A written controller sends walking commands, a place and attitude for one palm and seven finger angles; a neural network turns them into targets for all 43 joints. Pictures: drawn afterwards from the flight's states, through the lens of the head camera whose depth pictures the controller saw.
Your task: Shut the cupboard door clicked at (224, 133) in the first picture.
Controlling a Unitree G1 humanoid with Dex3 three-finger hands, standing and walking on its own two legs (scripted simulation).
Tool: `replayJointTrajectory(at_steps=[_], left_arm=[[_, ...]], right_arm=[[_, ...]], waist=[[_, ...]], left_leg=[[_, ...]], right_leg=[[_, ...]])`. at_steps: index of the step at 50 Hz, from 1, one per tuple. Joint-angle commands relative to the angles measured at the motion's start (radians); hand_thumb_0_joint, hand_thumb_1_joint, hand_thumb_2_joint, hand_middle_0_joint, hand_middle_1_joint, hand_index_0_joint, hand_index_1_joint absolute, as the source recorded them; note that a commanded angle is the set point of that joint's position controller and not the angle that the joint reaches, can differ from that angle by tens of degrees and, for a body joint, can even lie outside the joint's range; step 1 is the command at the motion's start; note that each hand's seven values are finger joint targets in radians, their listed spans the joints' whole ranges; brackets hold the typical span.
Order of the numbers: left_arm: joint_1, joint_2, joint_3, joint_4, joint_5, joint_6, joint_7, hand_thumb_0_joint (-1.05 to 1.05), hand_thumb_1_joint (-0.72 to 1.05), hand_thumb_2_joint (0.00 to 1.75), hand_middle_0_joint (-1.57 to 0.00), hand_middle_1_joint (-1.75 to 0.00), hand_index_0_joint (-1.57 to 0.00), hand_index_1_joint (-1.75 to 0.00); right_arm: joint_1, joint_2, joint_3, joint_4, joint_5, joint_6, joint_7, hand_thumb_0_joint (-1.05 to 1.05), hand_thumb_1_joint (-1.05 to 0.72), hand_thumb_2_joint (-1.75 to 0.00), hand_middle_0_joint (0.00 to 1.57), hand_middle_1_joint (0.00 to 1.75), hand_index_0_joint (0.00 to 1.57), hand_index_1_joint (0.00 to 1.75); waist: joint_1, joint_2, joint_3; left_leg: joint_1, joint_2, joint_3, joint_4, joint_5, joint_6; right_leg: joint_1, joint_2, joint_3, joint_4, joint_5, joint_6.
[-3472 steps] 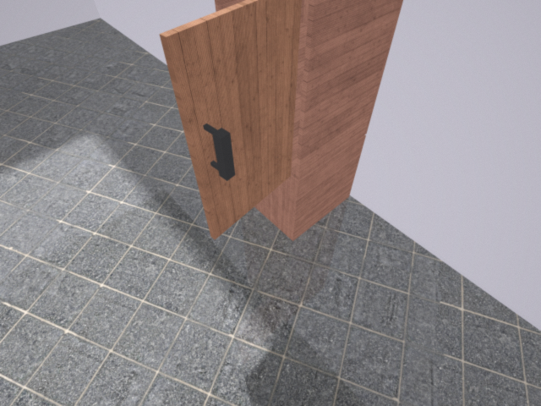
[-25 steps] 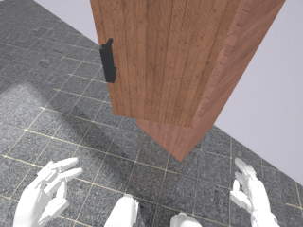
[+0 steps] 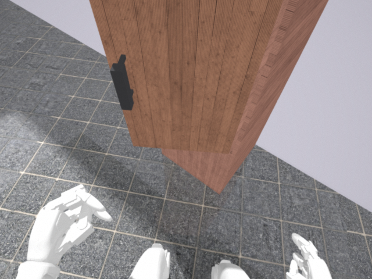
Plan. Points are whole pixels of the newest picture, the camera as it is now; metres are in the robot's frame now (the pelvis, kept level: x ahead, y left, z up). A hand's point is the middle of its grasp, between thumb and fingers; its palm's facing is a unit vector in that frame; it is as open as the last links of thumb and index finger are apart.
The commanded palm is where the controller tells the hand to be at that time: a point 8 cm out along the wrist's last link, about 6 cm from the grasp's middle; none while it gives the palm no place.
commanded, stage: raise the hand and make a fist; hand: left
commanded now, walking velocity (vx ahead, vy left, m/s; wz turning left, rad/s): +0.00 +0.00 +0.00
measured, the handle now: (125, 82) +0.54 +0.19 +0.08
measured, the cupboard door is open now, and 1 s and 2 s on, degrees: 33 33 33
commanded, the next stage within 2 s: bring the fist close to the handle in 0.92 s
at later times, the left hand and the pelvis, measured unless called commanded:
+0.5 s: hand (71, 211) +0.22 +0.21 +0.08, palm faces +0.01 -1.00 -0.04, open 3.1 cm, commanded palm +0.20 +0.26 +0.09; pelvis +0.00 +0.02 +0.02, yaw +1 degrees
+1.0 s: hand (94, 213) +0.22 +0.18 +0.08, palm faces -0.02 -1.00 -0.04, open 3.1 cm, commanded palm +0.20 +0.23 +0.09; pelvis +0.01 -0.01 +0.02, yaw +1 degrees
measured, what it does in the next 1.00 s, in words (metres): stands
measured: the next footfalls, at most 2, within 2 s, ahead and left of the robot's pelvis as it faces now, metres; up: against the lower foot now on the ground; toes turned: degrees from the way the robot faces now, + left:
none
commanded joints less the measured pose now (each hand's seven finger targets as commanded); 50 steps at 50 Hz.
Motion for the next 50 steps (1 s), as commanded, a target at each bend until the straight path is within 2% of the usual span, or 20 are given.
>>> replayJointTrajectory(at_steps=[1, 3, 5, 10, 13, 16, 18, 19, 21, 23, 25, 29, 32, 34, 36, 38, 40, 43, 46, 50], left_arm=[[-0.038, 0.154, 0.079, -0.273, -0.013, -0.019, -0.001, 0.00, 0.90, 0.90, -1.12, -1.30, -1.12, -1.30], [-0.030, 0.191, 0.136, -0.338, -0.006, -0.008, 0.049, 0.00, 0.90, 0.90, -1.15, -1.34, -1.15, -1.34], [-0.010, 0.139, 0.107, -0.362, -0.001, 0.001, 0.091, 0.00, 0.90, 0.90, -1.19, -1.38, -1.19, -1.38], [-0.013, 0.051, -0.010, -0.250, 0.041, 0.062, 0.098, 0.00, 0.90, 0.90, -1.28, -1.48, -1.28, -1.48], [-0.069, 0.070, -0.031, -0.196, 0.054, 0.107, 0.052, 0.00, 0.90, 0.90, -1.30, -1.50, -1.30, -1.50], [-0.125, 0.121, 0.015, -0.235, 0.043, 0.114, 0.032, 0.00, 0.90, 0.90, -1.30, -1.50, -1.30, -1.50], [-0.159, 0.175, 0.079, -0.294, 0.030, 0.095, 0.043, 0.00, 0.90, 0.90, -1.30, -1.50, -1.30, -1.50], [-0.169, 0.167, 0.079, -0.348, 0.025, 0.076, 0.050, 0.00, 0.90, 0.90, -1.30, -1.50, -1.30, -1.50], [-0.146, 0.160, 0.091, -0.367, 0.012, 0.050, 0.070, 0.00, 0.90, 0.90, -1.30, -1.50, -1.30, -1.50], [-0.127, 0.161, 0.097, -0.337, 0.016, 0.046, 0.086, 0.00, 0.90, 0.90, -1.30, -1.50, -1.30, -1.50], [-0.108, 0.119, 0.051, -0.280, 0.019, 0.062, 0.078, 0.00, 0.90, 0.90, -1.30, -1.50, -1.30, -1.50], [-0.088, 0.092, 0.011, -0.151, 0.019, 0.130, 0.027, 0.00, 0.90, 0.90, -1.30, -1.50, -1.30, -1.50], [-0.113, 0.129, 0.043, -0.186, 0.009, 0.137, 0.013, 0.00, 0.90, 0.90, -1.30, -1.50, -1.30, -1.50], [-0.148, 0.177, 0.096, -0.266, -0.001, 0.102, 0.028, 0.00, 0.90, 0.90, -1.30, -1.50, -1.30, -1.50], [-0.151, 0.180, 0.115, -0.312, -0.007, 0.055, 0.055, 0.00, 0.90, 0.90, -1.30, -1.50, -1.30, -1.50], [-0.142, 0.184, 0.126, -0.311, -0.007, 0.018, 0.079, 0.00, 0.90, 0.90, -1.30, -1.50, -1.30, -1.50], [-0.122, 0.133, 0.078, -0.267, 0.001, 0.003, 0.081, 0.00, 0.90, 0.90, -1.30, -1.50, -1.30, -1.50], [-0.092, 0.108, 0.037, -0.181, 0.013, 0.036, 0.055, 0.00, 0.90, 0.90, -1.30, -1.50, -1.30, -1.50], [-0.084, 0.112, 0.025, -0.165, 0.007, 0.087, 0.015, 0.00, 0.90, 0.90, -1.30, -1.50, -1.30, -1.50], [-0.137, 0.161, 0.082, -0.241, -0.012, 0.082, 0.016, 0.00, 0.90, 0.90, -1.30, -1.50, -1.30, -1.50]], right_arm=[[-0.073, -0.111, -0.035, -0.201, 0.011, -0.064, -0.013, 0.00, -0.90, -0.90, 0.20, 0.30, 0.20, 0.30], [-0.078, -0.103, -0.032, -0.205, 0.006, -0.051, -0.014, 0.00, -0.90, -0.90, 0.20, 0.30, 0.20, 0.30], [-0.079, -0.091, -0.025, -0.215, 0.003, -0.035, -0.008, 0.00, -0.90, -0.90, 0.20, 0.30, 0.20, 0.30], [-0.069, -0.102, -0.013, -0.227, 0.004, 0.004, 0.004, 0.00, -0.90, -0.90, 0.20, 0.30, 0.20, 0.30], [-0.057, -0.120, -0.002, -0.241, 0.007, 0.011, 0.000, 0.00, -0.90, -0.90, 0.20, 0.30, 0.20, 0.30], [-0.055, -0.120, 0.003, -0.256, 0.008, 0.008, -0.006, 0.00, -0.90, -0.90, 0.20, 0.30, 0.20, 0.30], [-0.058, -0.117, 0.008, -0.255, 0.003, 0.006, -0.008, 0.00, -0.90, -0.90, 0.20, 0.30, 0.20, 0.30], [-0.062, -0.110, 0.010, -0.261, 0.002, 0.001, -0.006, 0.00, -0.90, -0.90, 0.20, 0.30, 0.20, 0.30], [-0.065, -0.100, 0.015, -0.254, -0.001, -0.006, 0.000, 0.00, -0.90, -0.90, 0.20, 0.30, 0.20, 0.30], [-0.062, -0.104, 0.017, -0.245, -0.004, -0.006, 0.004, 0.00, -0.90, -0.90, 0.20, 0.30, 0.20, 0.30], [-0.062, -0.106, 0.016, -0.236, -0.001, -0.002, 0.009, 0.00, -0.90, -0.90, 0.20, 0.30, 0.20, 0.30], [-0.055, -0.125, 0.009, -0.241, 0.012, 0.002, 0.005, 0.00, -0.90, -0.90, 0.20, 0.30, 0.20, 0.30], [-0.057, -0.126, 0.005, -0.251, 0.015, -0.003, -0.002, 0.00, -0.90, -0.90, 0.20, 0.30, 0.20, 0.30], [-0.065, -0.121, 0.006, -0.252, 0.009, -0.014, -0.004, 0.00, -0.90, -0.90, 0.20, 0.30, 0.20, 0.30], [-0.065, -0.109, 0.007, -0.243, 0.002, -0.021, -0.003, 0.00, -0.90, -0.90, 0.20, 0.30, 0.20, 0.30], [-0.064, -0.105, 0.009, -0.228, -0.004, -0.025, 0.001, 0.00, -0.90, -0.90, 0.20, 0.30, 0.20, 0.30], [-0.066, -0.102, 0.009, -0.218, -0.003, -0.024, 0.007, 0.00, -0.90, -0.90, 0.20, 0.30, 0.20, 0.30], [-0.058, -0.115, 0.003, -0.213, 0.002, -0.017, 0.010, 0.00, -0.90, -0.90, 0.20, 0.30, 0.20, 0.30], [-0.057, -0.119, -0.003, -0.230, 0.014, -0.008, 0.005, 0.00, -0.90, -0.90, 0.20, 0.30, 0.20, 0.30], [-0.062, -0.106, 0.000, -0.237, 0.013, -0.005, -0.007, 0.00, -0.90, -0.90, 0.20, 0.30, 0.20, 0.30]], waist=[[0.013, 0.026, -0.267], [0.039, 0.070, -0.303], [0.035, 0.098, -0.276], [-0.021, 0.050, -0.126], [-0.035, 0.013, -0.075], [-0.020, 0.026, -0.130], [0.000, 0.073, -0.175], [0.008, 0.118, -0.217], [0.015, 0.143, -0.225], [0.013, 0.121, -0.202], [-0.008, 0.105, -0.151], [-0.022, -0.003, -0.085], [-0.006, -0.003, -0.120], [0.012, 0.042, -0.192], [0.018, 0.064, -0.219], [0.020, 0.070, -0.204], [0.000, 0.073, -0.158], [-0.014, 0.028, -0.123], [-0.012, -0.020, -0.133], [0.000, -0.027, -0.183]], left_leg=[[0.311, -0.015, -0.075, -0.228, 0.140, -0.002], [0.360, -0.012, -0.089, -0.252, 0.192, -0.009], [0.404, -0.004, -0.100, -0.277, 0.216, -0.021], [0.370, 0.010, -0.125, -0.310, 0.124, -0.027], [0.332, 0.004, -0.136, -0.328, 0.045, -0.020], [0.368, 0.000, -0.136, -0.335, 0.053, -0.024], [0.396, -0.003, -0.133, -0.332, 0.087, -0.027], [0.442, -0.002, -0.136, -0.338, 0.121, -0.034], [0.478, 0.001, -0.139, -0.343, 0.152, -0.042], [0.455, 0.003, -0.146, -0.349, 0.148, -0.041], [0.428, 0.002, -0.136, -0.350, 0.122, -0.037], [0.343, -0.007, -0.118, -0.352, 0.046, -0.021], [0.344, -0.016, -0.100, -0.346, 0.052, -0.017], [0.373, -0.021, -0.089, -0.329, 0.119, -0.017], [0.396, -0.019, -0.081, -0.311, 0.171, -0.018], [0.383, -0.019, -0.084, -0.301, 0.182, -0.019], [0.365, -0.017, -0.075, -0.292, 0.153, -0.019], [0.318, -0.020, -0.070, -0.283, 0.120, -0.011], [0.299, -0.026, -0.050, -0.271, 0.126, -0.006], [0.307, -0.030, -0.038, -0.248, 0.175, -0.001]], right_leg=[[0.069, 0.012, 0.060, -0.200, 0.146, 0.000], [0.098, 0.023, 0.035, -0.175, 0.197, -0.010], [0.087, 0.023, 0.015, -0.171, 0.218, -0.011], [0.031, 0.029, -0.002, -0.202, 0.174, -0.001], [0.037, 0.029, 0.004, -0.226, 0.144, -0.003], [0.067, 0.028, 0.009, -0.236, 0.151, -0.006], [0.092, 0.032, 0.015, -0.229, 0.169, -0.013], [0.100, 0.028, 0.012, -0.224, 0.184, -0.016], [0.099, 0.031, 0.009, -0.224, 0.195, -0.018], [0.104, 0.035, 0.006, -0.225, 0.194, -0.018], [0.097, 0.031, 0.003, -0.240, 0.188, -0.012], [0.107, 0.027, 0.012, -0.279, 0.148, -0.004], [0.143, 0.023, 0.027, -0.293, 0.135, -0.004], [0.173, 0.021, 0.036, -0.276, 0.169, -0.011], [0.170, 0.022, 0.037, -0.261, 0.205, -0.012], [0.163, 0.026, 0.037, -0.248, 0.213, -0.017], [0.125, 0.023, 0.037, -0.249, 0.192, -0.011], [0.120, 0.022, 0.050, -0.267, 0.167, -0.006], [0.154, 0.012, 0.079, -0.302, 0.160, 0.005], [0.207, 0.003, 0.112, -0.313, 0.194, 0.009]])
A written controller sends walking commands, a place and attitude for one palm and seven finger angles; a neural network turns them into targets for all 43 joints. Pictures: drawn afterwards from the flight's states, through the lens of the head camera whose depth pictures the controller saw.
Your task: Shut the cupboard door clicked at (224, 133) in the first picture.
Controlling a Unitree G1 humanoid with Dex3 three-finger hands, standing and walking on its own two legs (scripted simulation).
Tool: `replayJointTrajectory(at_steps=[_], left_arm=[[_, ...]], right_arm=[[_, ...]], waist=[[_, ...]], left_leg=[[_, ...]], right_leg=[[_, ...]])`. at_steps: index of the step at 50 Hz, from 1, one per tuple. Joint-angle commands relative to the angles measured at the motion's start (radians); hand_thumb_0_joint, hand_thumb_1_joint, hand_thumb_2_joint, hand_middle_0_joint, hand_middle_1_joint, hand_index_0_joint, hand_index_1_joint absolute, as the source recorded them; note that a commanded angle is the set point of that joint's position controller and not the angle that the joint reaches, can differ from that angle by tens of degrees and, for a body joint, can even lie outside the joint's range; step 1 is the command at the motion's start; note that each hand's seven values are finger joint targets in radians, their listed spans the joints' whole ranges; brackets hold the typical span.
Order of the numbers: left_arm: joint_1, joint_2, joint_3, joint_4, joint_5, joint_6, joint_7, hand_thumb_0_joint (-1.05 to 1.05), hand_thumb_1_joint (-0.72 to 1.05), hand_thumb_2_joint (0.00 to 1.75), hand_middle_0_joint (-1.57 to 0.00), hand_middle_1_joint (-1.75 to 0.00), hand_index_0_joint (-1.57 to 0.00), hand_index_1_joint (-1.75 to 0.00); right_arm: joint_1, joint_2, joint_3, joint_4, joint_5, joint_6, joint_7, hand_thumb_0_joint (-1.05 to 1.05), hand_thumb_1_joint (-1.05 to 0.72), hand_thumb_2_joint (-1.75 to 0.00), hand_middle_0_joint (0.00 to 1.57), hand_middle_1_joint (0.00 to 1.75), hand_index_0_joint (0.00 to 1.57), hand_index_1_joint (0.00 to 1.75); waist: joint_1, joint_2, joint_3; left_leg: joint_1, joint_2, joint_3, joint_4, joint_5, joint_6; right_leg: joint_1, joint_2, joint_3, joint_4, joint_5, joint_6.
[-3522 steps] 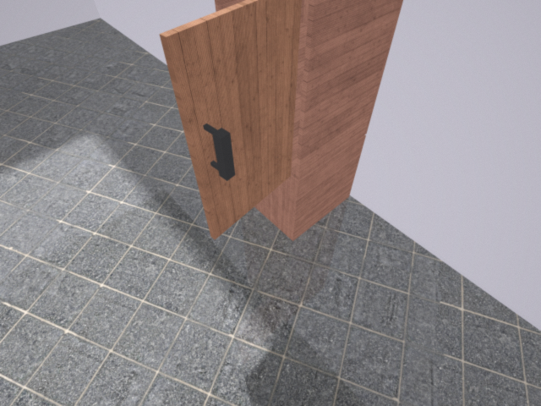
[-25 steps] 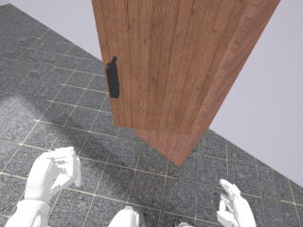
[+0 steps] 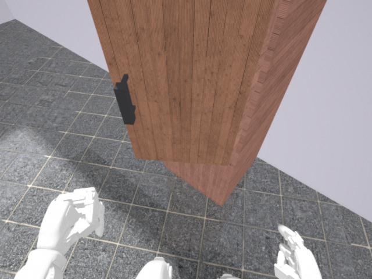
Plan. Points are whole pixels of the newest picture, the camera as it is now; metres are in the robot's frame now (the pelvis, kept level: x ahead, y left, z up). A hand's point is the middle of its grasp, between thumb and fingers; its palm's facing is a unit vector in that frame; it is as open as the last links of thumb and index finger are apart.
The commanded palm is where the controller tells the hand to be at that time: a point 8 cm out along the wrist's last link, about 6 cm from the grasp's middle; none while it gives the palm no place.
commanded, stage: bring the fist close to the handle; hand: left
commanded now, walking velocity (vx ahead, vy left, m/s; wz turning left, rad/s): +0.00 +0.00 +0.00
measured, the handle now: (127, 99) +0.54 +0.20 +0.07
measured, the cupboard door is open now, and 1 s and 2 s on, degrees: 33 33 29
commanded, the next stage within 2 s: push the door shut along its arc in 1.42 s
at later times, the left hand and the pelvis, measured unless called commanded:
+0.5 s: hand (112, 166) +0.32 +0.18 +0.07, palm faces +0.01 -1.00 -0.03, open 3.1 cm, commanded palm +0.31 +0.23 +0.07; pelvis +0.01 -0.01 +0.00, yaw -1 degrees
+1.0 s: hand (129, 131) +0.43 +0.17 +0.06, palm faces -0.02 -1.00 -0.02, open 3.1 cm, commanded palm +0.41 +0.21 +0.07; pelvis +0.00 +0.01 +0.00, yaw -2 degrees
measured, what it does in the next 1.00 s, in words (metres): stands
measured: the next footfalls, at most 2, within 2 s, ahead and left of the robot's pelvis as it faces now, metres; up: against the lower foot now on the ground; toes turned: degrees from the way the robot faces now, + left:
none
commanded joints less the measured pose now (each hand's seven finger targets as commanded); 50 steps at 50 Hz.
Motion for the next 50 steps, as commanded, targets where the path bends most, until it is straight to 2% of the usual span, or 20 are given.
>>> replayJointTrajectory(at_steps=[1, 3, 6, 7, 10, 14, 15, 18, 21, 24, 25, 28, 30, 34, 38, 42, 44, 45, 46, 50], left_arm=[[-0.091, 0.152, 0.113, -0.278, -0.031, -0.086, 0.004, 0.00, 0.90, 0.90, -1.30, -1.50, -1.30, -1.50], [-0.184, 0.185, 0.140, -0.281, -0.026, -0.121, 0.031, 0.00, 0.90, 0.90, -1.30, -1.50, -1.30, -1.50], [-0.283, 0.146, 0.117, -0.173, -0.013, -0.154, 0.041, 0.00, 0.90, 0.90, -1.30, -1.50, -1.30, -1.50], [-0.291, 0.124, 0.088, -0.138, -0.009, -0.150, 0.032, 0.00, 0.90, 0.90, -1.30, -1.50, -1.30, -1.50], [-0.325, 0.113, 0.047, -0.071, -0.008, -0.098, -0.006, 0.00, 0.90, 0.90, -1.30, -1.50, -1.30, -1.50], [-0.417, 0.171, 0.092, -0.033, -0.010, -0.018, -0.025, 0.00, 0.90, 0.90, -1.30, -1.50, -1.30, -1.50], [-0.431, 0.204, 0.130, -0.027, -0.007, -0.012, -0.013, 0.00, 0.90, 0.90, -1.30, -1.50, -1.30, -1.50], [-0.548, 0.218, 0.167, -0.022, -0.012, -0.031, 0.032, 0.00, 0.90, 0.90, -1.30, -1.50, -1.30, -1.50], [-0.534, 0.190, 0.179, 0.072, -0.008, -0.062, 0.059, 0.00, 0.90, 0.90, -1.30, -1.50, -1.30, -1.50], [-0.583, 0.150, 0.122, 0.170, 0.013, -0.068, 0.049, 0.00, 0.90, 0.90, -1.30, -1.50, -1.30, -1.50], [-0.613, 0.171, 0.131, 0.209, 0.019, -0.064, 0.044, 0.00, 0.90, 0.90, -1.30, -1.50, -1.30, -1.50], [-0.709, 0.154, 0.090, 0.253, 0.027, -0.054, 0.017, 0.00, 0.90, 0.90, -1.30, -1.50, -1.30, -1.50], [-0.795, 0.189, 0.120, 0.258, 0.024, -0.062, 0.012, 0.00, 0.90, 0.90, -1.30, -1.50, -1.30, -1.50], [-0.956, 0.186, 0.115, 0.235, 0.029, -0.111, 0.044, 0.00, 0.90, 0.90, -1.30, -1.50, -1.30, -1.50], [-1.053, 0.240, 0.157, 0.387, 0.063, -0.128, 0.090, 0.00, 0.90, 0.90, -1.30, -1.50, -1.30, -1.50], [-1.108, 0.196, 0.113, 0.512, 0.096, -0.100, 0.095, 0.00, 0.90, 0.90, -1.30, -1.50, -1.30, -1.50], [-1.143, 0.208, 0.121, 0.551, 0.100, -0.087, 0.094, 0.00, 0.90, 0.90, -1.30, -1.50, -1.30, -1.50], [-1.167, 0.177, 0.098, 0.576, 0.098, -0.081, 0.092, 0.00, 0.90, 0.90, -1.30, -1.50, -1.30, -1.50], [-1.209, 0.190, 0.108, 0.601, 0.098, -0.082, 0.092, 0.00, 0.90, 0.90, -1.30, -1.50, -1.30, -1.50], [-1.327, 0.196, 0.121, 0.653, 0.106, -0.122, 0.113, 0.00, 0.90, 0.90, -1.30, -1.50, -1.30, -1.50]], right_arm=[[-0.049, -0.118, -0.057, -0.164, 0.007, -0.055, -0.023, 0.00, -0.90, -0.90, 0.20, 0.30, 0.20, 0.30], [-0.046, -0.118, -0.050, -0.140, 0.000, -0.057, -0.027, 0.00, -0.90, -0.90, 0.20, 0.30, 0.20, 0.30], [-0.048, -0.117, -0.046, -0.105, -0.002, -0.064, -0.023, 0.00, -0.90, -0.90, 0.20, 0.30, 0.20, 0.30], [-0.050, -0.119, -0.047, -0.101, 0.001, -0.065, -0.021, 0.00, -0.90, -0.90, 0.20, 0.30, 0.20, 0.30], [-0.039, -0.129, -0.050, -0.100, 0.011, -0.066, -0.022, 0.00, -0.90, -0.90, 0.20, 0.30, 0.20, 0.30], [-0.028, -0.138, -0.051, -0.102, 0.017, -0.053, -0.030, 0.00, -0.90, -0.90, 0.20, 0.30, 0.20, 0.30], [-0.027, -0.137, -0.053, -0.098, 0.018, -0.046, -0.031, 0.00, -0.90, -0.90, 0.20, 0.30, 0.20, 0.30], [-0.033, -0.129, -0.047, -0.084, 0.010, -0.038, -0.031, 0.00, -0.90, -0.90, 0.20, 0.30, 0.20, 0.30], [-0.030, -0.122, -0.050, -0.072, 0.008, -0.028, -0.021, 0.00, -0.90, -0.90, 0.20, 0.30, 0.20, 0.30], [-0.016, -0.130, -0.054, -0.057, 0.008, -0.015, -0.010, 0.00, -0.90, -0.90, 0.20, 0.30, 0.20, 0.30], [-0.009, -0.138, -0.056, -0.050, 0.010, -0.008, -0.009, 0.00, -0.90, -0.90, 0.20, 0.30, 0.20, 0.30], [0.009, -0.149, -0.062, -0.046, 0.015, 0.005, -0.009, 0.00, -0.90, -0.90, 0.20, 0.30, 0.20, 0.30], [0.009, -0.153, -0.066, -0.037, 0.015, 0.012, -0.013, 0.00, -0.90, -0.90, 0.20, 0.30, 0.20, 0.30], [0.017, -0.149, -0.068, -0.012, 0.011, 0.011, -0.016, 0.00, -0.90, -0.90, 0.20, 0.30, 0.20, 0.30], [0.040, -0.157, -0.067, 0.023, 0.003, 0.026, -0.015, 0.00, -0.90, -0.90, 0.20, 0.30, 0.20, 0.30], [0.061, -0.157, -0.069, 0.026, 0.003, 0.049, 0.000, 0.00, -0.90, -0.90, 0.20, 0.30, 0.20, 0.30], [0.078, -0.163, -0.070, 0.026, 0.005, 0.062, 0.004, 0.00, -0.90, -0.90, 0.20, 0.30, 0.20, 0.30], [0.086, -0.161, -0.072, 0.027, 0.005, 0.067, 0.007, 0.00, -0.90, -0.90, 0.20, 0.30, 0.20, 0.30], [0.093, -0.164, -0.073, 0.031, 0.005, 0.073, 0.007, 0.00, -0.90, -0.90, 0.20, 0.30, 0.20, 0.30], [0.112, -0.164, -0.076, 0.047, -0.003, 0.083, 0.012, 0.00, -0.90, -0.90, 0.20, 0.30, 0.20, 0.30]], waist=[[-0.001, -0.028, -0.193], [-0.016, -0.008, -0.160], [-0.040, -0.023, -0.122], [-0.043, -0.001, -0.112], [-0.037, 0.005, -0.164], [-0.026, -0.040, -0.243], [-0.017, -0.034, -0.254], [-0.009, -0.013, -0.260], [-0.005, -0.052, -0.256], [-0.024, -0.046, -0.217], [-0.030, -0.064, -0.206], [-0.048, -0.052, -0.215], [-0.048, -0.043, -0.257], [-0.055, 0.024, -0.342], [-0.066, -0.018, -0.309], [-0.070, 0.031, -0.329], [-0.073, 0.032, -0.344], [-0.084, 0.010, -0.340], [-0.090, -0.008, -0.335], [-0.102, -0.003, -0.352]], left_leg=[[0.186, -0.028, -0.027, -0.141, 0.159, 0.010], [0.166, -0.024, -0.031, -0.121, 0.156, 0.010], [0.127, -0.020, -0.033, -0.096, 0.107, 0.007], [0.126, -0.021, -0.031, -0.096, 0.096, 0.008], [0.137, -0.023, -0.028, -0.106, 0.109, 0.011], [0.153, -0.024, -0.021, -0.115, 0.175, 0.016], [0.161, -0.022, -0.019, -0.122, 0.192, 0.014], [0.181, -0.022, -0.022, -0.134, 0.219, 0.010], [0.184, -0.022, -0.013, -0.144, 0.236, 0.005], [0.180, -0.022, -0.008, -0.149, 0.230, 0.007], [0.166, -0.020, -0.009, -0.149, 0.211, 0.007], [0.187, -0.020, -0.012, -0.153, 0.212, 0.013], [0.204, -0.018, -0.011, -0.152, 0.220, 0.011], [0.304, -0.011, -0.028, -0.155, 0.264, 0.006], [0.262, -0.009, -0.036, -0.154, 0.223, 0.007], [0.296, -0.009, -0.037, -0.166, 0.243, -0.001], [0.317, -0.004, -0.045, -0.170, 0.276, -0.004], [0.320, -0.003, -0.047, -0.170, 0.269, -0.004], [0.311, -0.001, -0.050, -0.169, 0.265, -0.004], [0.320, -0.001, -0.052, -0.157, 0.266, -0.003]], right_leg=[[0.079, -0.004, 0.122, -0.205, 0.183, 0.019], [0.048, 0.004, 0.118, -0.187, 0.184, 0.013], [-0.022, 0.001, 0.127, -0.180, 0.118, 0.016], [-0.035, 0.001, 0.127, -0.183, 0.104, 0.014], [0.009, -0.007, 0.146, -0.201, 0.122, 0.018], [0.100, -0.019, 0.170, -0.214, 0.223, 0.035], [0.115, -0.019, 0.166, -0.211, 0.251, 0.032], [0.123, -0.012, 0.144, -0.189, 0.297, 0.026], [0.127, -0.014, 0.137, -0.178, 0.352, 0.033], [0.094, -0.012, 0.129, -0.179, 0.352, 0.032], [0.082, -0.012, 0.136, -0.187, 0.331, 0.035], [0.069, -0.009, 0.132, -0.192, 0.326, 0.030], [0.075, -0.011, 0.131, -0.188, 0.336, 0.029], [0.036, 0.000, 0.102, -0.160, 0.348, 0.016], [0.002, 0.006, 0.098, -0.156, 0.302, 0.018], [-0.021, 0.005, 0.087, -0.156, 0.316, 0.014], [-0.028, 0.007, 0.079, -0.155, 0.333, 0.011], [-0.035, 0.010, 0.074, -0.161, 0.326, 0.013], [-0.041, 0.010, 0.075, -0.162, 0.322, 0.013], [-0.067, 0.013, 0.076, -0.156, 0.312, 0.013]])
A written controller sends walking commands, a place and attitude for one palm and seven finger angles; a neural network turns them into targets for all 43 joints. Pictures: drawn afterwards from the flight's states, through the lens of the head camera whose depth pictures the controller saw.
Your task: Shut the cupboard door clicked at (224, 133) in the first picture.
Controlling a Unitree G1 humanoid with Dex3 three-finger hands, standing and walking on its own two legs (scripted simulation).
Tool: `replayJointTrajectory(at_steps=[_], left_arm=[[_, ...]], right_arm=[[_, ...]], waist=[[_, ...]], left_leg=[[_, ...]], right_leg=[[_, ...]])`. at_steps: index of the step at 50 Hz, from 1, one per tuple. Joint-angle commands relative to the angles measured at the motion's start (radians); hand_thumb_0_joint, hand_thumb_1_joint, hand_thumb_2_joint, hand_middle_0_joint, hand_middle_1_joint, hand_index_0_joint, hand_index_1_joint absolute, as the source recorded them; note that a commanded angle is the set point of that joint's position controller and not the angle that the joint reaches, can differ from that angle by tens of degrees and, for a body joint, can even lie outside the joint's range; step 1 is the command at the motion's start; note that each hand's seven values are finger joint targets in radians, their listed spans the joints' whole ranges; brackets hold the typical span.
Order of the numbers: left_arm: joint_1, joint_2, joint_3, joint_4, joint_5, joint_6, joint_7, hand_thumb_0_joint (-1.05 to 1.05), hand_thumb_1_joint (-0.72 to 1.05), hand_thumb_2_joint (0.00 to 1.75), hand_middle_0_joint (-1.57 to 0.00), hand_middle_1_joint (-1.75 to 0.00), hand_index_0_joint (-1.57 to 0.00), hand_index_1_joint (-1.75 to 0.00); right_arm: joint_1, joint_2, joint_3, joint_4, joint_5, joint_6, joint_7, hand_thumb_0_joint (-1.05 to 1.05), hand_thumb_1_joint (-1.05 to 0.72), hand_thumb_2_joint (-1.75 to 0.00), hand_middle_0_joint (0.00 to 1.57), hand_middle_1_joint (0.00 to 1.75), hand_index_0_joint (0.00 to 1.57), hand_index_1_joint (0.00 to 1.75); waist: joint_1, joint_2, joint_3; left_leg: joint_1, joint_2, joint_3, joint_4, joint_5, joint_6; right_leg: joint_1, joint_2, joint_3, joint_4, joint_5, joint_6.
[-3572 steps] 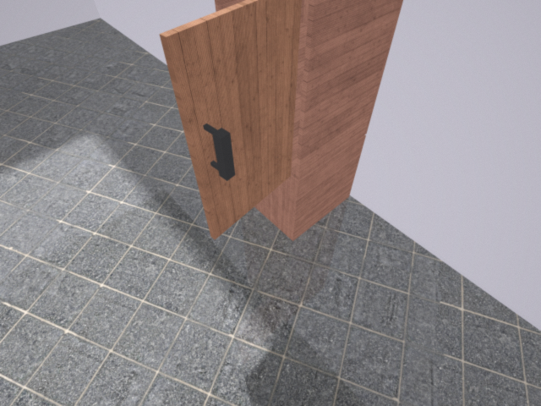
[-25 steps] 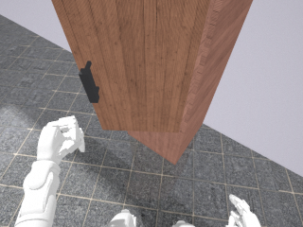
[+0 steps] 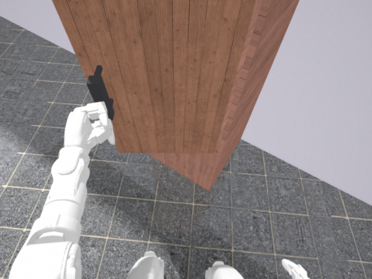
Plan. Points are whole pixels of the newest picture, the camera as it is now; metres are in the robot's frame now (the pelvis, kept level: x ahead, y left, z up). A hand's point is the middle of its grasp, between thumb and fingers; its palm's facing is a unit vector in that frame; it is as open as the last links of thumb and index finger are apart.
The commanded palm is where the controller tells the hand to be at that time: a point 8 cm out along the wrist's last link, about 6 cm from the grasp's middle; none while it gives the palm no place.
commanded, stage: bring the fist close to the handle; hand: left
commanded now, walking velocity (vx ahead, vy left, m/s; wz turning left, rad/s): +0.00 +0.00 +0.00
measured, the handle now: (103, 93) +0.53 +0.21 +0.06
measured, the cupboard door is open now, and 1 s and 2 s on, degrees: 33 29 12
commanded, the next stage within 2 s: push the door shut along its arc in 0.42 s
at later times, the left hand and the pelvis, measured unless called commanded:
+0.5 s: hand (113, 127) +0.42 +0.16 +0.06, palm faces +0.04 -1.00 -0.04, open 3.1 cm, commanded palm +0.39 +0.21 +0.06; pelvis +0.00 -0.01 +0.00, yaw +0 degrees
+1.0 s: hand (112, 108) +0.47 +0.17 +0.07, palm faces -0.08 -1.00 -0.02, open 3.2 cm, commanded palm +0.47 +0.21 +0.06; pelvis -0.01 -0.01 -0.02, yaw +0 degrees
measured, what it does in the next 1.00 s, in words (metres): stands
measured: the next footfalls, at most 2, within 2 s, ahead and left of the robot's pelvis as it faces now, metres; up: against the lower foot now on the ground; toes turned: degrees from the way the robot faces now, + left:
none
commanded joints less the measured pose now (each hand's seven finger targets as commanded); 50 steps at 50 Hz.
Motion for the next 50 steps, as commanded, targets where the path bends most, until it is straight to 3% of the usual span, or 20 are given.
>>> replayJointTrajectory(at_steps=[1, 4, 8, 12, 14, 15, 17, 18, 23, 25, 27, 29, 32, 34, 36, 38, 42, 44, 48, 50], left_arm=[[-0.468, 0.174, 0.064, -0.125, -0.001, -0.111, 0.020, 0.00, 0.90, 0.90, -1.30, -1.50, -1.30, -1.50], [-0.434, 0.225, 0.111, -0.089, 0.023, -0.144, 0.031, 0.00, 0.90, 0.90, -1.30, -1.50, -1.30, -1.50], [-0.319, 0.210, 0.105, -0.111, 0.029, -0.154, 0.019, 0.00, 0.90, 0.90, -1.30, -1.50, -1.30, -1.50], [-0.363, 0.167, 0.061, -0.147, 0.013, -0.145, 0.010, 0.00, 0.90, 0.90, -1.30, -1.50, -1.30, -1.50], [-0.392, 0.161, 0.058, -0.179, 0.005, -0.158, 0.017, 0.00, 0.90, 0.90, -1.30, -1.50, -1.30, -1.50], [-0.379, 0.158, 0.063, -0.168, 0.001, -0.161, 0.022, 0.00, 0.90, 0.90, -1.30, -1.50, -1.30, -1.50], [-0.411, 0.195, 0.084, -0.159, 0.007, -0.177, 0.032, 0.00, 0.90, 0.90, -1.30, -1.50, -1.30, -1.50], [-0.430, 0.191, 0.074, -0.179, 0.011, -0.189, 0.035, 0.00, 0.90, 0.90, -1.30, -1.50, -1.30, -1.50], [-0.465, 0.174, 0.044, -0.102, 0.033, -0.196, 0.026, 0.00, 0.90, 0.90, -1.30, -1.50, -1.30, -1.50], [-0.426, 0.167, 0.049, -0.085, 0.025, -0.186, 0.018, 0.00, 0.90, 0.90, -1.30, -1.50, -1.30, -1.50], [-0.400, 0.212, 0.084, -0.061, 0.016, -0.173, 0.006, 0.00, 0.90, 0.90, -1.30, -1.50, -1.30, -1.50], [-0.489, 0.218, 0.072, -0.054, 0.016, -0.175, -0.008, 0.00, 0.90, 0.90, -1.30, -1.50, -1.30, -1.50], [-0.585, 0.281, 0.095, 0.011, 0.025, -0.174, -0.031, 0.00, 0.90, 0.90, -1.30, -1.50, -1.30, -1.50], [-0.645, 0.306, 0.103, 0.012, 0.026, -0.185, -0.049, 0.00, 0.90, 0.90, -1.30, -1.50, -1.30, -1.50], [-0.667, 0.285, 0.077, 0.025, 0.021, -0.188, -0.076, 0.00, 0.90, 0.90, -1.30, -1.50, -1.30, -1.50], [-0.672, 0.287, 0.077, 0.057, 0.014, -0.185, -0.103, 0.00, 0.90, 0.90, -1.30, -1.50, -1.30, -1.50], [-0.717, 0.298, 0.069, 0.143, 0.009, -0.129, -0.145, 0.00, 0.90, 0.90, -1.30, -1.50, -1.30, -1.50], [-0.760, 0.344, 0.102, 0.139, 0.010, -0.124, -0.153, 0.00, 0.90, 0.90, -1.30, -1.50, -1.30, -1.50], [-0.809, 0.306, 0.063, 0.172, 0.016, -0.105, -0.169, 0.00, 0.90, 0.90, -1.30, -1.50, -1.30, -1.50], [-0.839, 0.344, 0.083, 0.193, 0.025, -0.098, -0.171, 0.00, 0.90, 0.90, -1.30, -1.50, -1.30, -1.50]], right_arm=[[0.082, -0.163, -0.064, -0.072, -0.002, -0.016, -0.008, 0.00, -0.90, -0.90, 0.20, 0.30, 0.20, 0.30], [0.093, -0.168, -0.067, -0.076, -0.010, -0.003, 0.001, 0.00, -0.90, -0.90, 0.20, 0.30, 0.20, 0.30], [0.111, -0.167, -0.076, -0.099, -0.012, 0.019, 0.018, 0.00, -0.90, -0.90, 0.20, 0.30, 0.20, 0.30], [0.106, -0.164, -0.077, -0.103, -0.001, 0.038, 0.019, 0.00, -0.90, -0.90, 0.20, 0.30, 0.20, 0.30], [0.102, -0.163, -0.078, -0.100, 0.000, 0.036, 0.014, 0.00, -0.90, -0.90, 0.20, 0.30, 0.20, 0.30], [0.103, -0.162, -0.079, -0.097, 0.000, 0.036, 0.013, 0.00, -0.90, -0.90, 0.20, 0.30, 0.20, 0.30], [0.101, -0.164, -0.077, -0.087, -0.001, 0.037, 0.007, 0.00, -0.90, -0.90, 0.20, 0.30, 0.20, 0.30], [0.099, -0.164, -0.075, -0.087, -0.003, 0.033, 0.005, 0.00, -0.90, -0.90, 0.20, 0.30, 0.20, 0.30], [0.098, -0.161, -0.072, -0.071, -0.004, 0.032, 0.005, 0.00, -0.90, -0.90, 0.20, 0.30, 0.20, 0.30], [0.091, -0.161, -0.073, -0.077, -0.004, 0.034, 0.007, 0.00, -0.90, -0.90, 0.20, 0.30, 0.20, 0.30], [0.087, -0.163, -0.069, -0.086, -0.002, 0.040, 0.005, 0.00, -0.90, -0.90, 0.20, 0.30, 0.20, 0.30], [0.084, -0.159, -0.063, -0.080, 0.000, 0.042, -0.001, 0.00, -0.90, -0.90, 0.20, 0.30, 0.20, 0.30], [0.084, -0.162, -0.058, -0.069, 0.004, 0.044, -0.008, 0.00, -0.90, -0.90, 0.20, 0.30, 0.20, 0.30], [0.084, -0.165, -0.056, -0.063, 0.004, 0.039, -0.013, 0.00, -0.90, -0.90, 0.20, 0.30, 0.20, 0.30], [0.087, -0.164, -0.056, -0.061, 0.004, 0.035, -0.012, 0.00, -0.90, -0.90, 0.20, 0.30, 0.20, 0.30], [0.108, -0.170, -0.059, -0.055, 0.003, 0.033, -0.012, 0.00, -0.90, -0.90, 0.20, 0.30, 0.20, 0.30], [0.125, -0.181, -0.058, -0.045, 0.008, 0.040, -0.010, 0.00, -0.90, -0.90, 0.20, 0.30, 0.20, 0.30], [0.140, -0.186, -0.058, -0.042, 0.007, 0.038, -0.012, 0.00, -0.90, -0.90, 0.20, 0.30, 0.20, 0.30], [0.164, -0.186, -0.058, -0.033, 0.004, 0.038, -0.008, 0.00, -0.90, -0.90, 0.20, 0.30, 0.20, 0.30], [0.177, -0.195, -0.060, -0.019, 0.003, 0.039, -0.007, 0.00, -0.90, -0.90, 0.20, 0.30, 0.20, 0.30]], waist=[[-0.034, -0.009, -0.356], [-0.007, 0.030, -0.398], [0.016, 0.061, -0.460], [-0.015, 0.011, -0.380], [-0.019, 0.021, -0.375], [-0.019, -0.009, -0.360], [-0.023, -0.023, -0.338], [-0.028, 0.022, -0.337], [-0.039, 0.052, -0.322], [-0.023, 0.044, -0.364], [-0.013, -0.002, -0.362], [-0.036, -0.003, -0.357], [-0.059, -0.029, -0.296], [-0.065, -0.001, -0.329], [-0.068, 0.053, -0.365], [-0.071, 0.059, -0.407], [-0.098, 0.029, -0.374], [-0.095, 0.035, -0.408], [-0.123, 0.055, -0.395], [-0.128, 0.053, -0.407]], left_leg=[[0.356, -0.007, -0.087, -0.117, 0.239, -0.011], [0.362, -0.009, -0.084, -0.118, 0.266, -0.014], [0.409, -0.009, -0.073, -0.113, 0.359, -0.014], [0.376, -0.008, -0.065, -0.136, 0.283, -0.008], [0.388, -0.009, -0.066, -0.138, 0.268, -0.008], [0.377, -0.010, -0.065, -0.142, 0.245, -0.005], [0.348, -0.011, -0.065, -0.144, 0.211, -0.003], [0.360, -0.015, -0.064, -0.138, 0.210, -0.001], [0.366, -0.015, -0.073, -0.139, 0.172, -0.003], [0.378, -0.016, -0.069, -0.139, 0.187, -0.006], [0.329, -0.020, -0.056, -0.136, 0.186, -0.002], [0.304, -0.022, -0.054, -0.125, 0.174, 0.004], [0.225, -0.022, -0.053, -0.107, 0.117, 0.010], [0.230, -0.022, -0.056, -0.091, 0.124, 0.011], [0.256, -0.021, -0.062, -0.081, 0.147, 0.008], [0.286, -0.019, -0.071, -0.067, 0.189, 0.008], [0.231, -0.013, -0.074, -0.052, 0.164, 0.012], [0.223, -0.013, -0.075, -0.043, 0.187, 0.014], [0.241, -0.009, -0.087, -0.024, 0.201, 0.018], [0.237, -0.005, -0.094, -0.016, 0.198, 0.016]], right_leg=[[0.015, 0.009, 0.041, -0.130, 0.284, 0.004], [0.023, 0.009, 0.040, -0.110, 0.295, -0.001], [0.060, 0.017, 0.040, -0.103, 0.365, -0.005], [0.064, 0.020, 0.041, -0.140, 0.332, 0.003], [0.055, 0.020, 0.042, -0.147, 0.318, 0.004], [0.061, 0.021, 0.043, -0.155, 0.304, 0.005], [0.064, 0.019, 0.051, -0.157, 0.284, 0.006], [0.047, 0.019, 0.053, -0.154, 0.278, 0.004], [0.007, 0.015, 0.050, -0.154, 0.237, 0.000], [0.032, 0.013, 0.052, -0.155, 0.255, 0.002], [0.086, 0.011, 0.066, -0.161, 0.279, 0.005], [0.080, 0.007, 0.074, -0.157, 0.281, 0.011], [0.067, 0.003, 0.098, -0.168, 0.234, 0.015], [0.060, 0.002, 0.106, -0.157, 0.237, 0.013], [0.040, 0.003, 0.102, -0.143, 0.253, 0.007], [0.026, 0.009, 0.092, -0.124, 0.282, 0.003], [-0.010, 0.010, 0.089, -0.124, 0.257, 0.009], [0.005, 0.010, 0.094, -0.114, 0.275, 0.007], [-0.069, 0.017, 0.080, -0.101, 0.265, 0.004], [-0.081, 0.019, 0.079, -0.099, 0.250, 0.004]])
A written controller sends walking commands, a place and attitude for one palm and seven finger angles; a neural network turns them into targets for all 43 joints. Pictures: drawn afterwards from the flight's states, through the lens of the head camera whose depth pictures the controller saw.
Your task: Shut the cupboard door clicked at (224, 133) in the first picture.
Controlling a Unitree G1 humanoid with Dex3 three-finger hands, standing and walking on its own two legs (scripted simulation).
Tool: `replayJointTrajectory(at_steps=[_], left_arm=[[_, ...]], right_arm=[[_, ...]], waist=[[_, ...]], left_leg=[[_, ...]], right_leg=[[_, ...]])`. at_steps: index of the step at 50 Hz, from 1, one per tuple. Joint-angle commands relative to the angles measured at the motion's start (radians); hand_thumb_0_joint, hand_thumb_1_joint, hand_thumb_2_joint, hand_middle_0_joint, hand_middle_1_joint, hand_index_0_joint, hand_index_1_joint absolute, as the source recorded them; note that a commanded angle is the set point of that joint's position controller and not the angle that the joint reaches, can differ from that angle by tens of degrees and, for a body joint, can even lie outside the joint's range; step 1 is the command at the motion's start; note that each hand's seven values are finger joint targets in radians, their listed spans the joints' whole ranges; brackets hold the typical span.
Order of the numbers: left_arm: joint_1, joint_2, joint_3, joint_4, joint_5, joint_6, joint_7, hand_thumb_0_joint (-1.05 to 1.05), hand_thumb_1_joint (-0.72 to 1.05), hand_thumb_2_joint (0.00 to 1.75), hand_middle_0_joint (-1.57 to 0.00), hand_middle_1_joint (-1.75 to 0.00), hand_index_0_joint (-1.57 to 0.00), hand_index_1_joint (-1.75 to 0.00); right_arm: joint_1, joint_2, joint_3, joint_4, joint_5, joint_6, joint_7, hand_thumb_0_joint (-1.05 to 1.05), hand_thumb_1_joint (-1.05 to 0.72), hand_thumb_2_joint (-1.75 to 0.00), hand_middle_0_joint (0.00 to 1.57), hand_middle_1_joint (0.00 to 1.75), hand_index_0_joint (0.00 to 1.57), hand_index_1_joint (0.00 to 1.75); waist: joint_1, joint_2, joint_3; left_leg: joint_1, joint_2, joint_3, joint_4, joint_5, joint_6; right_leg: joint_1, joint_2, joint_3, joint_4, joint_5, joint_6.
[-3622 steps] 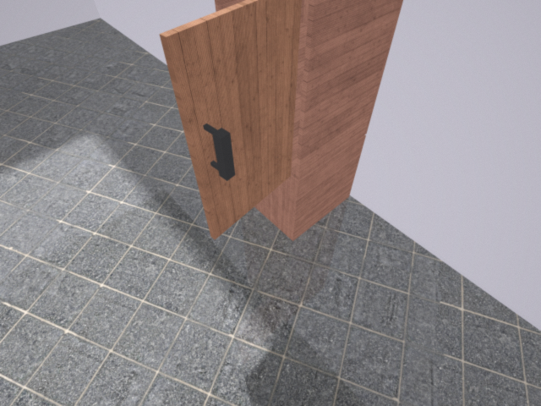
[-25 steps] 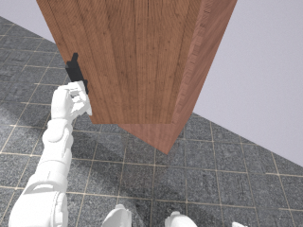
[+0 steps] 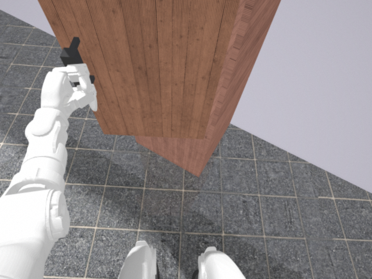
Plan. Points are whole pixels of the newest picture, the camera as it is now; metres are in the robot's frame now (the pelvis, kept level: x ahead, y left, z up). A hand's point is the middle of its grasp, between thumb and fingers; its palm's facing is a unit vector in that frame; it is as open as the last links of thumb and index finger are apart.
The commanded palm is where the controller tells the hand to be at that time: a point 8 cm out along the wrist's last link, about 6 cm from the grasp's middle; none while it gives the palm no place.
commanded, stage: push the door shut along its arc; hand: left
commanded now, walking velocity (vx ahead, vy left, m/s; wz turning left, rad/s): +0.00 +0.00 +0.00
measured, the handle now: (82, 68) +0.56 +0.22 +0.08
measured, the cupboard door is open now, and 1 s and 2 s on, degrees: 29 12 9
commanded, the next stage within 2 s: pull the fist back off the door in 1.02 s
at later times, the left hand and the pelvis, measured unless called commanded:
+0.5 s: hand (101, 77) +0.53 +0.17 +0.08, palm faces -0.18 -0.98 -0.04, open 3.2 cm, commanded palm +0.54 +0.18 +0.08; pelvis -0.01 +0.02 -0.01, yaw -1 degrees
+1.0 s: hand (132, 55) +0.60 +0.11 +0.09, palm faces -0.32 -0.95 -0.01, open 3.1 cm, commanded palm +0.61 +0.13 +0.08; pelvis +0.00 +0.02 -0.03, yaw -3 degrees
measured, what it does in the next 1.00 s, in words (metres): stands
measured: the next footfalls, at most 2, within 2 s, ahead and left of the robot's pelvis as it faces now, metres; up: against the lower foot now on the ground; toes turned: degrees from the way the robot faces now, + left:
none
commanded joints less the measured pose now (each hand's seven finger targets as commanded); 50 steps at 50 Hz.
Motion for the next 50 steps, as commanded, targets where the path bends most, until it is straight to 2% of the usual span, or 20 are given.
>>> replayJointTrajectory(at_steps=[1, 4, 5, 8, 9, 12, 14, 17, 19, 20, 23, 26, 28, 36, 39, 42, 45, 46, 47, 50], left_arm=[[-0.523, 0.180, 0.001, -0.175, 0.004, -0.036, -0.019, 0.00, 0.90, 0.90, -1.30, -1.50, -1.30, -1.50], [-0.563, 0.153, -0.028, -0.182, 0.012, -0.041, -0.033, 0.00, 0.90, 0.90, -1.30, -1.50, -1.30, -1.50], [-0.570, 0.144, -0.042, -0.165, 0.016, -0.037, -0.034, 0.00, 0.90, 0.90, -1.30, -1.50, -1.30, -1.50], [-0.631, 0.168, -0.032, -0.162, 0.019, -0.031, -0.033, 0.00, 0.90, 0.90, -1.30, -1.50, -1.30, -1.50], [-0.661, 0.167, -0.036, -0.179, 0.020, -0.035, -0.034, 0.00, 0.90, 0.90, -1.30, -1.50, -1.30, -1.50], [-0.689, 0.146, -0.060, -0.158, 0.033, -0.028, -0.029, 0.00, 0.90, 0.90, -1.30, -1.50, -1.30, -1.50], [-0.737, 0.173, -0.046, -0.163, 0.035, -0.032, -0.029, 0.00, 0.90, 0.90, -1.30, -1.50, -1.30, -1.50], [-0.756, 0.204, -0.033, -0.111, 0.050, -0.018, -0.027, 0.00, 0.90, 0.90, -1.30, -1.50, -1.30, -1.50], [-0.824, 0.187, -0.057, -0.128, 0.056, -0.024, -0.028, 0.00, 0.90, 0.90, -1.30, -1.50, -1.30, -1.50], [-0.816, 0.179, -0.068, -0.102, 0.065, -0.019, -0.027, 0.00, 0.90, 0.90, -1.30, -1.50, -1.30, -1.50], [-0.875, 0.166, -0.085, -0.098, 0.066, -0.014, -0.031, 0.00, 0.90, 0.90, -1.30, -1.50, -1.30, -1.50], [-0.912, 0.189, -0.075, -0.086, 0.071, 0.000, -0.040, 0.00, 0.90, 0.90, -1.30, -1.50, -1.30, -1.50], [-0.940, 0.163, -0.092, -0.072, 0.071, 0.014, -0.045, 0.00, 0.90, 0.90, -1.30, -1.50, -1.30, -1.50], [-0.992, 0.280, -0.022, -0.040, 0.103, 0.055, -0.049, 0.00, 0.90, 0.90, -1.30, -1.50, -1.30, -1.50], [-1.045, 0.283, -0.032, -0.051, 0.124, 0.059, -0.044, 0.00, 0.90, 0.90, -1.30, -1.50, -1.30, -1.50], [-1.029, 0.288, -0.028, -0.021, 0.131, 0.082, -0.046, 0.00, 0.90, 0.90, -1.30, -1.50, -1.30, -1.50], [-1.034, 0.328, -0.006, 0.034, 0.142, 0.103, -0.052, 0.00, 0.90, 0.90, -1.30, -1.50, -1.30, -1.50], [-1.050, 0.362, 0.014, 0.032, 0.146, 0.106, -0.050, 0.00, 0.90, 0.90, -1.30, -1.50, -1.30, -1.50], [-1.059, 0.357, 0.003, 0.044, 0.154, 0.114, -0.049, 0.00, 0.90, 0.90, -1.30, -1.50, -1.30, -1.50], [-1.061, 0.410, 0.033, 0.042, 0.171, 0.113, -0.046, 0.00, 0.90, 0.90, -1.30, -1.50, -1.30, -1.50]], right_arm=[[0.138, -0.174, -0.062, -0.057, 0.004, -0.022, -0.010, 0.00, -0.90, -0.90, 0.20, 0.30, 0.20, 0.30], [0.151, -0.177, -0.065, -0.049, 0.000, -0.026, -0.006, 0.00, -0.90, -0.90, 0.20, 0.30, 0.20, 0.30], [0.154, -0.177, -0.064, -0.043, -0.002, -0.025, -0.004, 0.00, -0.90, -0.90, 0.20, 0.30, 0.20, 0.30], [0.174, -0.186, -0.064, -0.036, -0.004, -0.027, -0.005, 0.00, -0.90, -0.90, 0.20, 0.30, 0.20, 0.30], [0.174, -0.187, -0.065, -0.035, -0.004, -0.029, -0.004, 0.00, -0.90, -0.90, 0.20, 0.30, 0.20, 0.30], [0.185, -0.187, -0.064, -0.025, -0.008, -0.032, 0.000, 0.00, -0.90, -0.90, 0.20, 0.30, 0.20, 0.30], [0.193, -0.194, -0.064, -0.020, -0.008, -0.036, -0.002, 0.00, -0.90, -0.90, 0.20, 0.30, 0.20, 0.30], [0.202, -0.197, -0.058, -0.015, -0.011, -0.035, -0.001, 0.00, -0.90, -0.90, 0.20, 0.30, 0.20, 0.30], [0.204, -0.198, -0.058, -0.013, -0.012, -0.043, -0.001, 0.00, -0.90, -0.90, 0.20, 0.30, 0.20, 0.30], [0.209, -0.199, -0.057, -0.007, -0.015, -0.042, 0.000, 0.00, -0.90, -0.90, 0.20, 0.30, 0.20, 0.30], [0.221, -0.205, -0.055, -0.005, -0.020, -0.050, 0.000, 0.00, -0.90, -0.90, 0.20, 0.30, 0.20, 0.30], [0.229, -0.214, -0.055, -0.003, -0.021, -0.051, -0.001, 0.00, -0.90, -0.90, 0.20, 0.30, 0.20, 0.30], [0.236, -0.211, -0.052, -0.001, -0.024, -0.055, 0.000, 0.00, -0.90, -0.90, 0.20, 0.30, 0.20, 0.30], [0.267, -0.218, -0.045, -0.002, -0.032, -0.052, 0.002, 0.00, -0.90, -0.90, 0.20, 0.30, 0.20, 0.30], [0.275, -0.215, -0.044, -0.001, -0.036, -0.052, 0.003, 0.00, -0.90, -0.90, 0.20, 0.30, 0.20, 0.30], [0.285, -0.214, -0.043, -0.003, -0.039, -0.046, 0.008, 0.00, -0.90, -0.90, 0.20, 0.30, 0.20, 0.30], [0.296, -0.217, -0.036, -0.003, -0.041, -0.040, 0.002, 0.00, -0.90, -0.90, 0.20, 0.30, 0.20, 0.30], [0.302, -0.220, -0.035, -0.009, -0.040, -0.041, 0.001, 0.00, -0.90, -0.90, 0.20, 0.30, 0.20, 0.30], [0.301, -0.216, -0.030, -0.009, -0.042, -0.041, 0.001, 0.00, -0.90, -0.90, 0.20, 0.30, 0.20, 0.30], [0.318, -0.217, -0.027, -0.011, -0.051, -0.038, 0.001, 0.00, -0.90, -0.90, 0.20, 0.30, 0.20, 0.30]], waist=[[-0.076, 0.064, -0.422], [-0.082, 0.108, -0.468], [-0.088, 0.126, -0.444], [-0.110, 0.111, -0.437], [-0.106, 0.136, -0.466], [-0.120, 0.147, -0.454], [-0.129, 0.158, -0.481], [-0.137, 0.147, -0.442], [-0.152, 0.185, -0.463], [-0.155, 0.193, -0.446], [-0.177, 0.207, -0.450], [-0.187, 0.204, -0.484], [-0.199, 0.206, -0.477], [-0.193, 0.249, -0.551], [-0.208, 0.272, -0.559], [-0.210, 0.259, -0.552], [-0.222, 0.227, -0.532], [-0.225, 0.223, -0.527], [-0.227, 0.235, -0.516], [-0.228, 0.233, -0.557]], left_leg=[[0.385, -0.019, -0.067, -0.090, 0.213, 0.027], [0.450, -0.015, -0.083, -0.086, 0.234, 0.022], [0.458, -0.013, -0.088, -0.085, 0.228, 0.020], [0.463, -0.010, -0.102, -0.087, 0.216, 0.023], [0.481, -0.008, -0.105, -0.087, 0.220, 0.019], [0.507, -0.005, -0.119, -0.091, 0.209, 0.016], [0.518, -0.003, -0.123, -0.082, 0.219, 0.016], [0.482, -0.002, -0.129, -0.083, 0.184, 0.015], [0.509, -0.001, -0.136, -0.076, 0.194, 0.014], [0.519, 0.002, -0.147, -0.079, 0.180, 0.010], [0.542, 0.006, -0.168, -0.077, 0.184, 0.010], [0.542, 0.011, -0.176, -0.063, 0.193, 0.009], [0.540, 0.009, -0.178, -0.056, 0.196, 0.011], [0.518, 0.011, -0.171, -0.007, 0.287, 0.010], [0.520, 0.013, -0.173, 0.008, 0.308, 0.011], [0.507, 0.011, -0.170, 0.013, 0.318, 0.012], [0.450, 0.010, -0.160, 0.025, 0.306, 0.018], [0.427, 0.010, -0.153, 0.030, 0.295, 0.022], [0.404, 0.006, -0.143, 0.036, 0.288, 0.024], [0.393, 0.007, -0.137, 0.061, 0.346, 0.029]], right_leg=[[0.045, 0.003, 0.104, -0.163, 0.264, 0.020], [-0.010, 0.005, 0.088, -0.151, 0.249, 0.015], [-0.035, 0.008, 0.084, -0.154, 0.234, 0.012], [-0.068, 0.012, 0.076, -0.153, 0.209, 0.010], [-0.076, 0.010, 0.075, -0.149, 0.207, 0.011], [-0.112, 0.014, 0.065, -0.152, 0.186, 0.008], [-0.129, 0.013, 0.066, -0.146, 0.191, 0.007], [-0.141, 0.016, 0.060, -0.144, 0.164, 0.004], [-0.180, 0.014, 0.060, -0.135, 0.165, 0.004], [-0.202, 0.015, 0.054, -0.134, 0.152, 0.001], [-0.248, 0.015, 0.045, -0.120, 0.151, -0.002], [-0.265, 0.015, 0.043, -0.108, 0.156, -0.001], [-0.281, 0.016, 0.038, -0.104, 0.155, -0.002], [-0.280, 0.024, 0.035, -0.071, 0.194, -0.005], [-0.301, 0.026, 0.035, -0.061, 0.205, -0.003], [-0.287, 0.033, 0.030, -0.064, 0.211, -0.004], [-0.277, 0.034, 0.029, -0.059, 0.210, -0.002], [-0.277, 0.034, 0.032, -0.058, 0.208, 0.001], [-0.269, 0.035, 0.034, -0.059, 0.207, 0.001], [-0.248, 0.037, 0.035, -0.043, 0.247, 0.002]])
